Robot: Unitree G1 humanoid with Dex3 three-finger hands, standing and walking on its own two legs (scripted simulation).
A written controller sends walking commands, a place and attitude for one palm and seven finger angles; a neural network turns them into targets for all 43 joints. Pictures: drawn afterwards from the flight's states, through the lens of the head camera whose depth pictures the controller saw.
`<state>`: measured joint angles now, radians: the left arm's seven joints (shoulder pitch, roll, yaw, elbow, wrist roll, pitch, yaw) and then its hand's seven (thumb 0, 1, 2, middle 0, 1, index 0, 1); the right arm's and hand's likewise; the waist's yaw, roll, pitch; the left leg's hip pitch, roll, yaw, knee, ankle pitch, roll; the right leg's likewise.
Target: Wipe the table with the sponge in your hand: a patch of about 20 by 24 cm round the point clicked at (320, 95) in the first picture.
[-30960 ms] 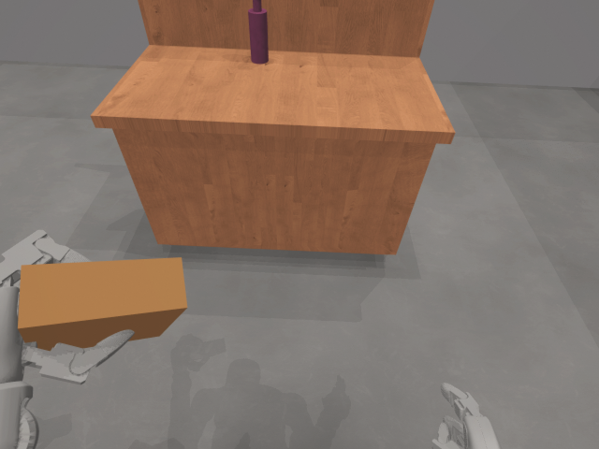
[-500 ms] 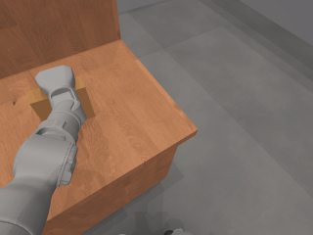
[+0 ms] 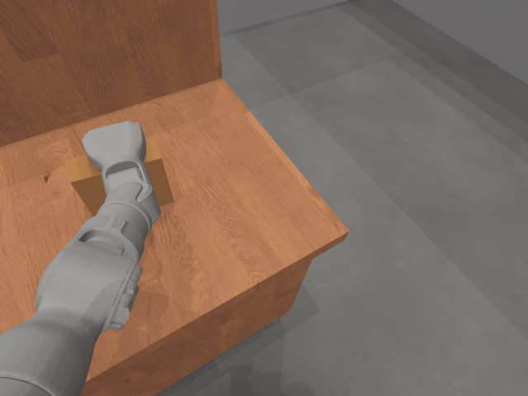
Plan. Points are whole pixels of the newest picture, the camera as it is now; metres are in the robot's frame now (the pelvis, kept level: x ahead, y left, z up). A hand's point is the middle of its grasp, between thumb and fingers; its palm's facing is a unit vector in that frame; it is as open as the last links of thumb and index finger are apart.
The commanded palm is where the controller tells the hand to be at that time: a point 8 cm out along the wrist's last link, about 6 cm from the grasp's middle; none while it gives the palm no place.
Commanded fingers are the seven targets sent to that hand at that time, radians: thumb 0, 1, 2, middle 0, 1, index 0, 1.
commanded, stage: wipe back along the third lane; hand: left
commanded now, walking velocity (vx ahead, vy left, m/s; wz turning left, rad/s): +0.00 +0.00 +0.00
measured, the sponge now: (129, 190) +0.47 +0.23 -0.01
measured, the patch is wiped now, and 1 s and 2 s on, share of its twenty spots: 1.00 1.00 1.00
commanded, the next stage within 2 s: slide back across to the middle lane in 1.66 s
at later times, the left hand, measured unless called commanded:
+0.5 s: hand (139, 186) +0.44 +0.19 +0.04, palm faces -0.05 -0.02 -1.00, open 9.4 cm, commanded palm +0.40 +0.17 +0.07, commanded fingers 0.00 0.10 1.30 -1.20 -1.60 -1.20 -1.60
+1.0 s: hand (153, 212) +0.39 +0.16 +0.04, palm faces -0.05 -0.02 -1.00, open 9.4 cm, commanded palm +0.35 +0.14 +0.07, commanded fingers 0.00 0.10 1.30 -1.20 -1.60 -1.20 -1.60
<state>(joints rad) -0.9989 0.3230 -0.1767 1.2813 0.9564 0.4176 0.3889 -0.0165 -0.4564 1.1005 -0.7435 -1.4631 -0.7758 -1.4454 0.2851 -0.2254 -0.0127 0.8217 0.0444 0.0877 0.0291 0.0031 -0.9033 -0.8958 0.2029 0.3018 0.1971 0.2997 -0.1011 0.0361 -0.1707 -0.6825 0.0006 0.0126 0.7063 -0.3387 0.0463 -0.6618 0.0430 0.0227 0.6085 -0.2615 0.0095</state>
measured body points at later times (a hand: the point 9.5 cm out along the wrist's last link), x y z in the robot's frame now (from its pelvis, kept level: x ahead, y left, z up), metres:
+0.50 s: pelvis +0.02 -0.01 +0.01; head +0.06 -0.01 +0.46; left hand +0.44 +0.19 +0.09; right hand +0.17 -0.25 -0.12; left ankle -0.01 +0.08 -0.72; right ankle +0.01 -0.13 -0.72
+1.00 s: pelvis +0.00 -0.02 +0.02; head +0.01 -0.03 +0.47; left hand +0.39 +0.16 +0.09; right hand +0.17 -0.24 -0.11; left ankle -0.01 +0.08 -0.72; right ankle +0.01 -0.13 -0.72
